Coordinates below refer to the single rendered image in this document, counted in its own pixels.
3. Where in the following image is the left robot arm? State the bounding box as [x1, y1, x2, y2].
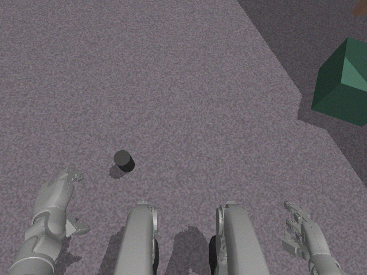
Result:
[8, 207, 67, 275]

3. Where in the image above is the left robot hand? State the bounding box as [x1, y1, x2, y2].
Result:
[33, 166, 91, 238]

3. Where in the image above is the right robot arm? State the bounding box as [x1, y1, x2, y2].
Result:
[309, 254, 346, 275]

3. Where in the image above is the right robot hand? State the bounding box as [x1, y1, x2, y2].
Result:
[282, 201, 331, 262]

